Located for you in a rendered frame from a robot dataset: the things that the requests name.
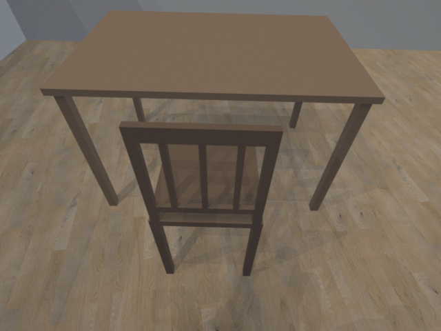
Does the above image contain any table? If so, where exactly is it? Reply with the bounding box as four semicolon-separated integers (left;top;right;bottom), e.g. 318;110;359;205
39;10;386;211

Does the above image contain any chair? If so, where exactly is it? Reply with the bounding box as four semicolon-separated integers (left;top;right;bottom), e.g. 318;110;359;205
119;121;283;276

